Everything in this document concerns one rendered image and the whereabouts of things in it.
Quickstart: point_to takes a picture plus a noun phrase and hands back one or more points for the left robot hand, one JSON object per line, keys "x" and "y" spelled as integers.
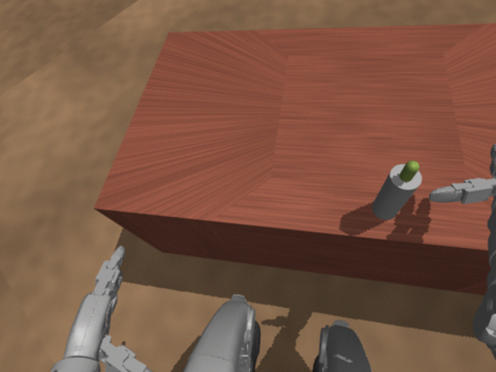
{"x": 89, "y": 333}

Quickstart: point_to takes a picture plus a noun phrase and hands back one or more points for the bottle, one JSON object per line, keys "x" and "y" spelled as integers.
{"x": 399, "y": 186}

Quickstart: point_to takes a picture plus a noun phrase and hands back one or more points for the left robot arm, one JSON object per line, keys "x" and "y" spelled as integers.
{"x": 76, "y": 364}

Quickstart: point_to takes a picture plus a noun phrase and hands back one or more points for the right robot hand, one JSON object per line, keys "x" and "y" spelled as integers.
{"x": 470, "y": 191}

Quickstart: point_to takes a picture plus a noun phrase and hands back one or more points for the right robot arm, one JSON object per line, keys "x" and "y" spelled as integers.
{"x": 484, "y": 322}

